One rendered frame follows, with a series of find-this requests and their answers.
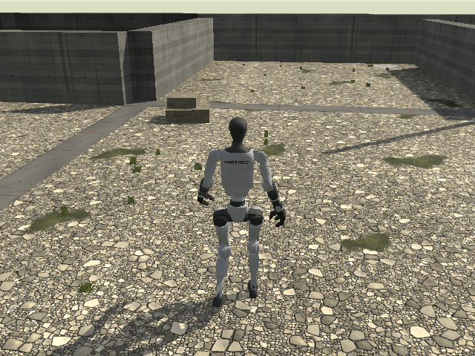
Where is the left robot thigh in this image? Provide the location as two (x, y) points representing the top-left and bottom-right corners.
(213, 208), (232, 259)

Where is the robot right forearm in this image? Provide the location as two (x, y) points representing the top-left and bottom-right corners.
(267, 180), (284, 212)

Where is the left robot upper arm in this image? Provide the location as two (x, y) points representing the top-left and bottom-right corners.
(202, 149), (222, 188)

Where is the robot head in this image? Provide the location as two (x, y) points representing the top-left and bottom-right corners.
(225, 117), (251, 153)

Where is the right robot upper arm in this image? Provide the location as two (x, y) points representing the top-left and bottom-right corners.
(253, 150), (274, 192)

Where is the robot left hand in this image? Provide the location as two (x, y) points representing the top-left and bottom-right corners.
(197, 193), (214, 205)

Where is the robot left forearm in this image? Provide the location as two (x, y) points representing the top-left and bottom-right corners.
(198, 178), (209, 198)

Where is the robot right hand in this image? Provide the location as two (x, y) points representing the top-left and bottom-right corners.
(269, 209), (286, 227)

